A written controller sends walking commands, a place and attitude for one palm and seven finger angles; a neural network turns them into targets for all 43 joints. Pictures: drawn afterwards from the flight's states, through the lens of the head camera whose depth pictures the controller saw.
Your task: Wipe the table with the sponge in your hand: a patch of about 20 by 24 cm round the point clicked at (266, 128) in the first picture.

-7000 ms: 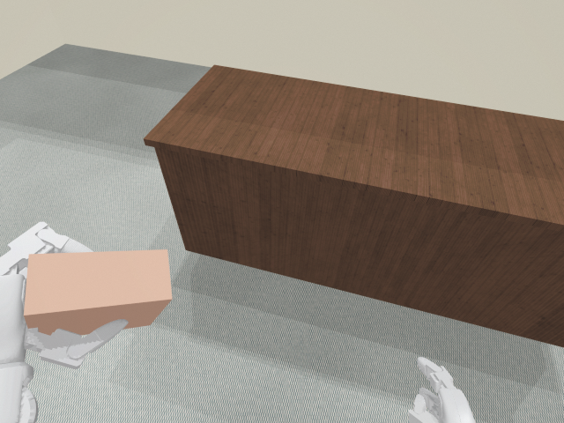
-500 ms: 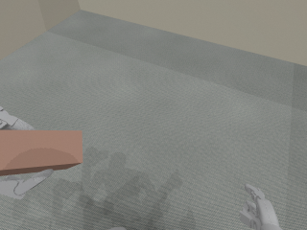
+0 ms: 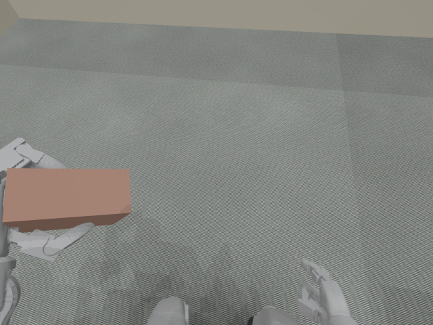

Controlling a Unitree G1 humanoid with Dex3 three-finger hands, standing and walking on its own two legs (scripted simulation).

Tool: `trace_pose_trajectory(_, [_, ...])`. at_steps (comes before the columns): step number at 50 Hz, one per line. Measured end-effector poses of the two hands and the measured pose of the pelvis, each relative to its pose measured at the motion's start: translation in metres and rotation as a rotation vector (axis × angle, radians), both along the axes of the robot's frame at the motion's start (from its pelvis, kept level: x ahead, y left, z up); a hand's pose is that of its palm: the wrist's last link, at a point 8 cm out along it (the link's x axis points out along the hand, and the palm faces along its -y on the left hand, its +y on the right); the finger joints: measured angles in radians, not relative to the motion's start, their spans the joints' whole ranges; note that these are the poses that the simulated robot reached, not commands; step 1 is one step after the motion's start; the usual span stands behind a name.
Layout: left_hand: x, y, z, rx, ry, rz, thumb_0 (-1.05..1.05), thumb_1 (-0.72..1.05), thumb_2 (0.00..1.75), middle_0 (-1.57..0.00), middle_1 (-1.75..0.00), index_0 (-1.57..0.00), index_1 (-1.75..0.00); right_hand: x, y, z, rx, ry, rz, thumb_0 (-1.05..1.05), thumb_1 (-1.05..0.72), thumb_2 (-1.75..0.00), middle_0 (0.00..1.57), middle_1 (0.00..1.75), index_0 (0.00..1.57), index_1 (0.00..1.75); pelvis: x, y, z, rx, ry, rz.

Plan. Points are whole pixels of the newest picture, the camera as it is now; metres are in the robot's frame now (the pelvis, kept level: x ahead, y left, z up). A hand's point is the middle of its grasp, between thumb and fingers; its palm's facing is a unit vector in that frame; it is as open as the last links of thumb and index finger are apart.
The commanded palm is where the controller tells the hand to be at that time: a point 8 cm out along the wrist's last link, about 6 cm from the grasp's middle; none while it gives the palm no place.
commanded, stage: turn to face it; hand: left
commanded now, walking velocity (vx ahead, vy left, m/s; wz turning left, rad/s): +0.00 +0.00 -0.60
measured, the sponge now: (88, 201) +0.25 +0.19 +0.15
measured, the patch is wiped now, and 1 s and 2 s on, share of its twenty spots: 0.00 0.00 0.00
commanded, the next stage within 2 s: none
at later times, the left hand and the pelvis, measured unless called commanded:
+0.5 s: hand (80, 222) +0.21 +0.17 +0.19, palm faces +0.15 -0.90 -0.42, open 10.0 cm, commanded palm +0.18 +0.21 +0.20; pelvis -0.06 +0.00 +0.01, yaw -18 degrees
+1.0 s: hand (191, 266) +0.17 +0.04 +0.19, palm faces -0.17 -0.85 -0.50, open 10.0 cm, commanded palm +0.15 +0.10 +0.20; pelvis -0.14 -0.03 +0.01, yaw -35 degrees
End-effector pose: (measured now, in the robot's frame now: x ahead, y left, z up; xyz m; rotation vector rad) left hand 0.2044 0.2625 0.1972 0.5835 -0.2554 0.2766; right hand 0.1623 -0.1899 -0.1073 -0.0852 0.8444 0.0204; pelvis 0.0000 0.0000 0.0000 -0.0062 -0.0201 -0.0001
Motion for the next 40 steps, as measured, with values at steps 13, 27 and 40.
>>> trace_pose_trajectory(13, [-0.012, -0.025, 0.016, 0.015, 0.002, -0.132, 0.00, -0.48, 1.00, -0.78, -1.33, -0.76, -1.34, -0.070, -0.106, 0.046, -0.226, 0.007, -0.267, 0.01, -0.91, -0.90, 0.20, 0.30, 0.20, 0.29, -0.027, -0.006, 0.015, 0.046, 0.040, -0.164])
trace_pose_trajectory(27, [-0.019, -0.061, 0.005, -0.084, -0.036, -0.263, 0.00, -0.48, 1.00, -0.78, -1.33, -0.76, -1.34, -0.133, -0.057, 0.045, -0.077, -0.082, -0.336, 0.01, -0.90, -0.90, 0.20, 0.30, 0.20, 0.29, -0.069, -0.007, 0.015, -0.019, 0.002, -0.351])
trace_pose_trajectory(40, [-0.031, -0.176, 0.007, 0.055, 0.051, -0.546, 0.00, -0.48, 1.00, -0.78, -1.33, -0.76, -1.34, -0.265, -0.128, 0.008, -0.078, 0.082, -0.585, 0.01, -0.90, -0.90, 0.21, 0.30, 0.20, 0.30, -0.125, -0.042, 0.008, 0.019, 0.005, -0.511])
